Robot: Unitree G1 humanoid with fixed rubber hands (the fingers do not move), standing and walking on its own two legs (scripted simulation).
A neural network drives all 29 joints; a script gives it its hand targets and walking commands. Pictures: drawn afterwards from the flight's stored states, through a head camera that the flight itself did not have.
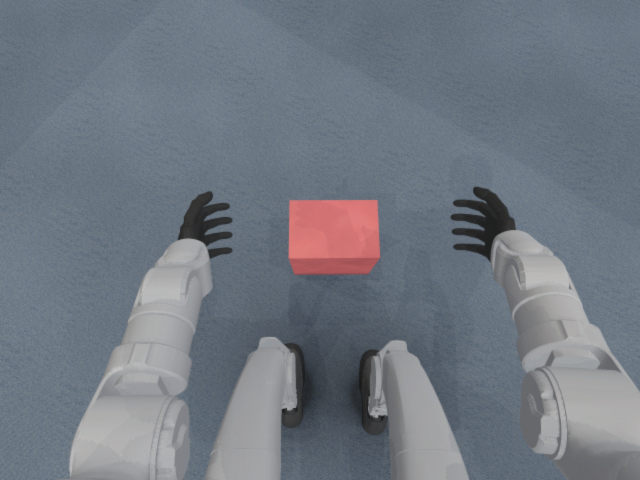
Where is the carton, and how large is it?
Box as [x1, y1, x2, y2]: [289, 200, 379, 274]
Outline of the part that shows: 289,200 289,260 295,274 368,273 379,258 376,200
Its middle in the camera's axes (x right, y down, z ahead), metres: +0.03 +0.01 +0.99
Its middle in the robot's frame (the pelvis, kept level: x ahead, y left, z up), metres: +0.51 -0.01 -0.56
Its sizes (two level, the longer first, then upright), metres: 0.208 0.140 0.222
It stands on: the floor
